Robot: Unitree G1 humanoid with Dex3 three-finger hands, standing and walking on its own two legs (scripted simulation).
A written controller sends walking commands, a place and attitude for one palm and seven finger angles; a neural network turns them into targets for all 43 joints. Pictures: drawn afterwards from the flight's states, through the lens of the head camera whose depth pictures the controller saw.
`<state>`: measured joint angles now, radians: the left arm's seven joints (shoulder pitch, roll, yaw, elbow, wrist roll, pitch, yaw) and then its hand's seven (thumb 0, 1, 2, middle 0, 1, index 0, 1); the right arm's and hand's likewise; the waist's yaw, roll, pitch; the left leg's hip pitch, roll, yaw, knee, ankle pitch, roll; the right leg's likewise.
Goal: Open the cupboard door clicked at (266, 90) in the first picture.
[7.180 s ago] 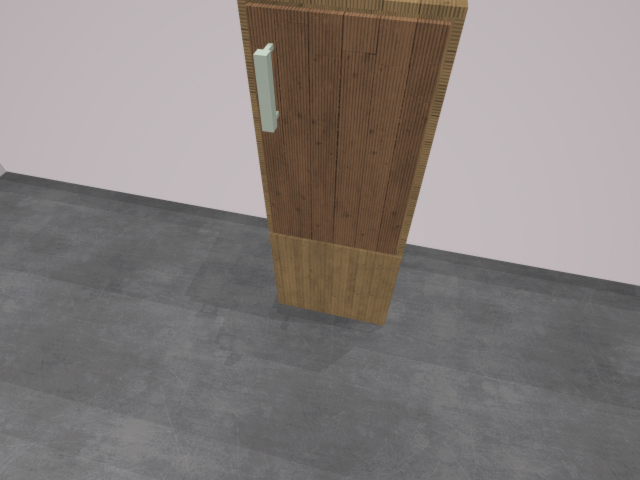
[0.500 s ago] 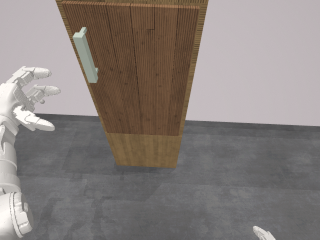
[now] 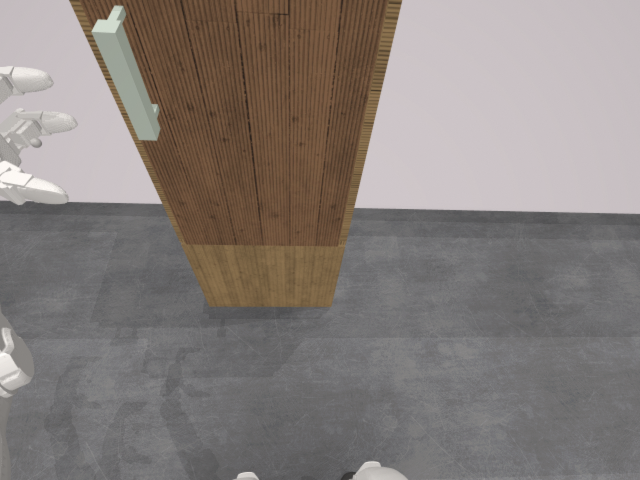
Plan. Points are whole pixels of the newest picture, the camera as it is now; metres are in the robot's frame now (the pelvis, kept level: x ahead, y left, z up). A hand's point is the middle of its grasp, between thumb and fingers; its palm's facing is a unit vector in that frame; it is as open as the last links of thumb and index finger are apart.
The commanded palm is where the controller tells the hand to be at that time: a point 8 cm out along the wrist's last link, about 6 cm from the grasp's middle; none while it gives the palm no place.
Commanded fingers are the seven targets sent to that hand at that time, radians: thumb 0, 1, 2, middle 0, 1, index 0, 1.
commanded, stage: move the hooked fingers beside the handle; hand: left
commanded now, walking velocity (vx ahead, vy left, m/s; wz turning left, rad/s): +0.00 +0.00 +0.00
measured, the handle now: (134, 77) +0.59 +0.22 +0.13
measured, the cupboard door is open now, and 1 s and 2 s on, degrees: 0 0 0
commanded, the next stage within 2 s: slide the fingers in behind the handle in 1.26 s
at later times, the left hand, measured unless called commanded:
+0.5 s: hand (51, 93) +0.54 +0.30 +0.15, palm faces -0.02 -1.00 +0.00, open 14.0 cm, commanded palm +0.52 +0.35 +0.14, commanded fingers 0.00 -0.50 0.30 -0.30 -1.20 -0.30 -1.20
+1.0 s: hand (48, 98) +0.54 +0.31 +0.14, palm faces -0.01 -1.00 +0.01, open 14.0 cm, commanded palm +0.53 +0.35 +0.13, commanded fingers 0.00 -0.50 0.30 -0.30 -1.20 -0.30 -1.20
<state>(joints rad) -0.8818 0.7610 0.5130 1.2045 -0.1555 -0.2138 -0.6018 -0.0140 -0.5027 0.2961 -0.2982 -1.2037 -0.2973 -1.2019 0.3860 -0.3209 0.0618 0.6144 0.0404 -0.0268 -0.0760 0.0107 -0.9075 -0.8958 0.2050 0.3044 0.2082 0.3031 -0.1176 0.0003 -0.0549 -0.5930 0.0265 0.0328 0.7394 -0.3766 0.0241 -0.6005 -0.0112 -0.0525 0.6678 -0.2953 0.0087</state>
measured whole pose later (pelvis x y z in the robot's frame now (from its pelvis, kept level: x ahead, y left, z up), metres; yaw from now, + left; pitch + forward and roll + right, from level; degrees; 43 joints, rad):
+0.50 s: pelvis +0.01 +0.01 -0.01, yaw -1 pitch +21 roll -4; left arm -1.17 0.98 0.53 1.39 -0.04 -0.18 -0.60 -0.01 -0.50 0.30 -0.30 -1.20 -0.30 -1.20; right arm 0.44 -0.32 0.08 0.61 0.03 0.09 -0.07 0.01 -0.91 -0.90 0.21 0.30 0.21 0.30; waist -0.22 0.01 -0.05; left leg -0.77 0.05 0.02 0.82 -0.42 0.03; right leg -0.75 0.01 -0.06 0.70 -0.30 0.01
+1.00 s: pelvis +0.03 +0.01 -0.01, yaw -1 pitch +21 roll -4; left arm -1.08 0.95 0.57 1.32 -0.07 -0.18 -0.61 -0.01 -0.50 0.30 -0.30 -1.20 -0.30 -1.20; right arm 0.43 -0.31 0.08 0.57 0.03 0.13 -0.04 0.00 -0.91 -0.90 0.21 0.30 0.21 0.30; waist -0.20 0.02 -0.07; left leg -0.75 0.06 0.01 0.82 -0.44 0.03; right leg -0.73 0.02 -0.06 0.69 -0.32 0.01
